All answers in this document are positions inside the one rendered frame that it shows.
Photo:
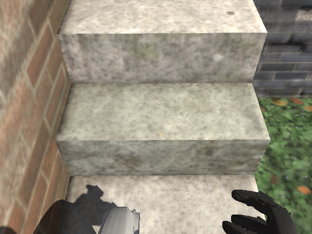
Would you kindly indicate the robot left thigh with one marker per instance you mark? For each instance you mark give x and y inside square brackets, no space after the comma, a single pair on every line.
[120,220]

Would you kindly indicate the robot right hand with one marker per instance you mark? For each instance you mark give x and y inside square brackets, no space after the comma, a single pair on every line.
[279,220]

